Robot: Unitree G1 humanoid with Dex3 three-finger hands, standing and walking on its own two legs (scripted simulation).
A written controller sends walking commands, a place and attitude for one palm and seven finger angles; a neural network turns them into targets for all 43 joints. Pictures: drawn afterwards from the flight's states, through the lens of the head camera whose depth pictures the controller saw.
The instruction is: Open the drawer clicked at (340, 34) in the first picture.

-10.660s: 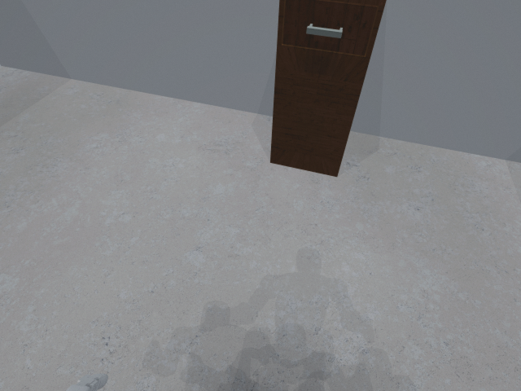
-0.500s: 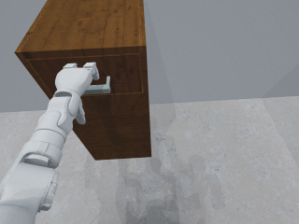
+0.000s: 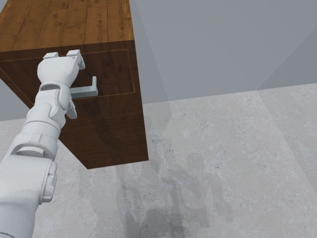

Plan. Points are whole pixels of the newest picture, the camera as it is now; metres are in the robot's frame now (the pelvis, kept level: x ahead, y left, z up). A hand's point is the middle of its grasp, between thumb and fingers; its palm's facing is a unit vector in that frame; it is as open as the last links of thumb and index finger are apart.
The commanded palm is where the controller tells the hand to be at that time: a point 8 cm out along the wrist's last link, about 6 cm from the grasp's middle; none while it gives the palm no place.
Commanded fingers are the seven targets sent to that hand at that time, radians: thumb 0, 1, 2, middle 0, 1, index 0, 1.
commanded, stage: move the hooked fingers above the handle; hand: left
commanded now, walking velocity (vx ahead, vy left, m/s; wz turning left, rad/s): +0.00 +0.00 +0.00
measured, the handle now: (74, 87) +0.55 +0.23 +0.02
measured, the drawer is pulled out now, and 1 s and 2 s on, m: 0.00 0.00 0.00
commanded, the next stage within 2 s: none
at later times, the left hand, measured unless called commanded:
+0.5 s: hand (63, 85) +0.50 +0.23 +0.08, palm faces +0.00 +0.00 -1.00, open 13.9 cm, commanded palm +0.48 +0.23 +0.14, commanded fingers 0.00 -0.50 0.30 -0.30 -1.20 -0.30 -1.20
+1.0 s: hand (61, 91) +0.49 +0.23 +0.07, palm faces -0.05 -0.01 -1.00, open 13.9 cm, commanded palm +0.47 +0.23 +0.14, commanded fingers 0.00 -0.50 0.30 -0.30 -1.20 -0.30 -1.20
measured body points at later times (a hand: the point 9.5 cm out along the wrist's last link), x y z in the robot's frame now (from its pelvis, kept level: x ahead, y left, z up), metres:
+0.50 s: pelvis +0.00 +0.01 +0.00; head +0.08 +0.00 +0.44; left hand +0.50 +0.23 +0.13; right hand +0.03 -0.26 -0.14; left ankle -0.03 +0.11 -0.72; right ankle -0.01 -0.12 -0.72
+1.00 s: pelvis +0.01 +0.00 +0.00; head +0.09 -0.02 +0.44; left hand +0.49 +0.23 +0.13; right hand +0.03 -0.27 -0.14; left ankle -0.03 +0.11 -0.72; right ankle -0.01 -0.12 -0.72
